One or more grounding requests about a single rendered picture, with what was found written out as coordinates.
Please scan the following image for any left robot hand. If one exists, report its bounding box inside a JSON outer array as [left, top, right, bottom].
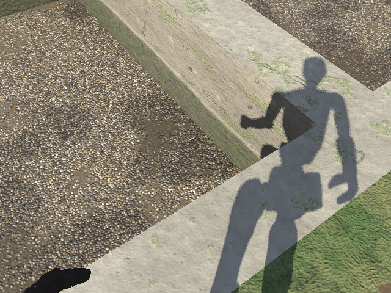
[[23, 268, 91, 293]]

